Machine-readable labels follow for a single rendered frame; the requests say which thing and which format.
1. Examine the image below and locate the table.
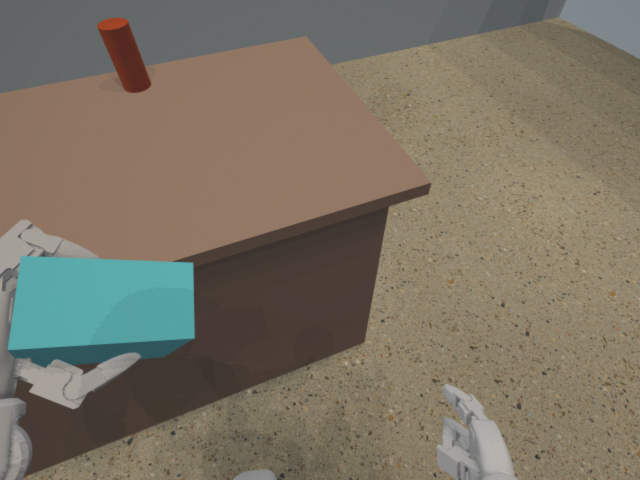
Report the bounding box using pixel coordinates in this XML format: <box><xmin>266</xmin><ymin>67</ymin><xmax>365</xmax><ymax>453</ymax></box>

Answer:
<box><xmin>0</xmin><ymin>36</ymin><xmax>432</xmax><ymax>477</ymax></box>

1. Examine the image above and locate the sponge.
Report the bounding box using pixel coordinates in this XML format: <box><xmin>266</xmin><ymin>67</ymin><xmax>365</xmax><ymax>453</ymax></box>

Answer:
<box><xmin>8</xmin><ymin>256</ymin><xmax>195</xmax><ymax>367</ymax></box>

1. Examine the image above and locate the left robot forearm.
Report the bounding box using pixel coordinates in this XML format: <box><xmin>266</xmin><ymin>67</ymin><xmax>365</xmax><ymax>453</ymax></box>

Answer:
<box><xmin>0</xmin><ymin>398</ymin><xmax>32</xmax><ymax>480</ymax></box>

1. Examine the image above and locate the robot right hand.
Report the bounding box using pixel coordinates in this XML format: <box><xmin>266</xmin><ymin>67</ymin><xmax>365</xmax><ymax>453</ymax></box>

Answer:
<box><xmin>437</xmin><ymin>384</ymin><xmax>515</xmax><ymax>480</ymax></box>

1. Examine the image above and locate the robot left hand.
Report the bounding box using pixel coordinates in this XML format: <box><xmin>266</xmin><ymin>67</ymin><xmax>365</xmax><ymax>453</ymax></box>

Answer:
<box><xmin>0</xmin><ymin>220</ymin><xmax>141</xmax><ymax>409</ymax></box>

